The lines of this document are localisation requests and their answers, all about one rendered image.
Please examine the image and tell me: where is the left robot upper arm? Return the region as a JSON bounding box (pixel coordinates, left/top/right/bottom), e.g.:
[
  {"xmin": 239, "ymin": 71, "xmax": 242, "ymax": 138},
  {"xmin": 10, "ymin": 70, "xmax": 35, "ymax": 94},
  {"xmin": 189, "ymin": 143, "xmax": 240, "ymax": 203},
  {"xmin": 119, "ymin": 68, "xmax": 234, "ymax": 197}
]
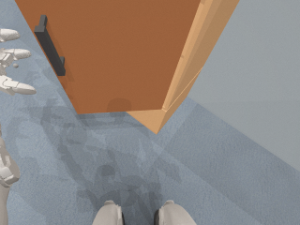
[{"xmin": 0, "ymin": 146, "xmax": 21, "ymax": 225}]

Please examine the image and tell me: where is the handle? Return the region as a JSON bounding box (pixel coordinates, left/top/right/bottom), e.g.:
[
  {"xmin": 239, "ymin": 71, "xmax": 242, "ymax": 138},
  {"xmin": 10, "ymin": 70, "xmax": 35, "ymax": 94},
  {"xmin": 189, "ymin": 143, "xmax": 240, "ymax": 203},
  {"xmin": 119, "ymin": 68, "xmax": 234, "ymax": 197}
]
[{"xmin": 34, "ymin": 14, "xmax": 66, "ymax": 76}]

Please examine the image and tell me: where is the right robot thigh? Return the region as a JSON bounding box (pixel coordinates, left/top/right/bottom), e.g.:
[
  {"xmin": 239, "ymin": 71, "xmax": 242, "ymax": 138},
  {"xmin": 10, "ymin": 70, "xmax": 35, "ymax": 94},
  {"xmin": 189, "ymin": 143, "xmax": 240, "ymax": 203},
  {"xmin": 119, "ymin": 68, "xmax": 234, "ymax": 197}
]
[{"xmin": 158, "ymin": 203, "xmax": 197, "ymax": 225}]

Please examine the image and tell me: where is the robot left hand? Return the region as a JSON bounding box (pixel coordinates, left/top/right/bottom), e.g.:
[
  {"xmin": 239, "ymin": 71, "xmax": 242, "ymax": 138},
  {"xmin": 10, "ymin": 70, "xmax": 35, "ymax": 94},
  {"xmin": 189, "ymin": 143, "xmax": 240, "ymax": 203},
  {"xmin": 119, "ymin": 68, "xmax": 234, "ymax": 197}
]
[{"xmin": 0, "ymin": 28, "xmax": 37, "ymax": 96}]

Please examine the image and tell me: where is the right robot shin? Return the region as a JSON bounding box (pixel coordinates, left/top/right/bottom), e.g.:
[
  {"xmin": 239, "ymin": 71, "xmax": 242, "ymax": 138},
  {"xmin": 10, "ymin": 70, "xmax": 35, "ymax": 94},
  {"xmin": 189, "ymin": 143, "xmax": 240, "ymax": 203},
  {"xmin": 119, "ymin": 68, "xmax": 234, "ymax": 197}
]
[{"xmin": 158, "ymin": 200, "xmax": 174, "ymax": 225}]

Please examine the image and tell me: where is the cupboard door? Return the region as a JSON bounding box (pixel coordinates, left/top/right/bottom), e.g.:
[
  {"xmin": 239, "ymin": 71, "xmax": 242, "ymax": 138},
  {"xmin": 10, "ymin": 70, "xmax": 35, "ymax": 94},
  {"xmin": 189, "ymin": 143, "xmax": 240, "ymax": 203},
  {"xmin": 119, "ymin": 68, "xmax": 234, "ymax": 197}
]
[{"xmin": 15, "ymin": 0, "xmax": 201, "ymax": 114}]

